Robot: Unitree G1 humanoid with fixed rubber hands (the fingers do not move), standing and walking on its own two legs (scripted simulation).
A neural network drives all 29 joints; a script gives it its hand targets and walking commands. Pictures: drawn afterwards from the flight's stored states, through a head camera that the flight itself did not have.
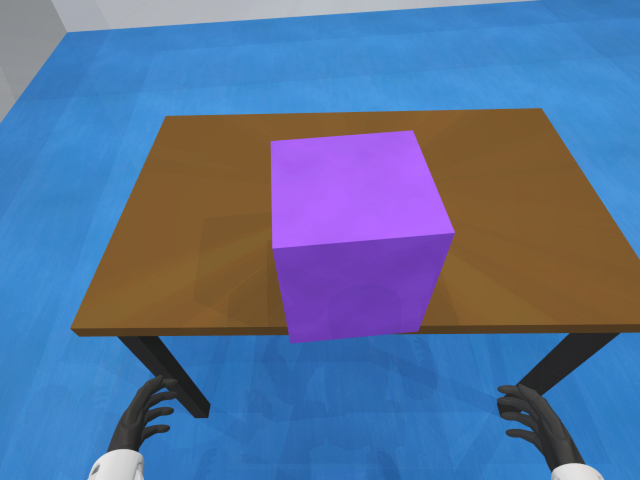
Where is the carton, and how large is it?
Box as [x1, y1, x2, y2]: [271, 130, 454, 343]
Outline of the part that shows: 412,130 271,141 272,248 291,343 418,330 454,231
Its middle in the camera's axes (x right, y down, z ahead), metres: +0.05 +0.01 +0.60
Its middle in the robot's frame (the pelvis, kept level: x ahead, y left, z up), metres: +0.45 -0.02 +0.00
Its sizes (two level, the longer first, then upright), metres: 0.210 0.200 0.250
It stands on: a table, 0.65 m high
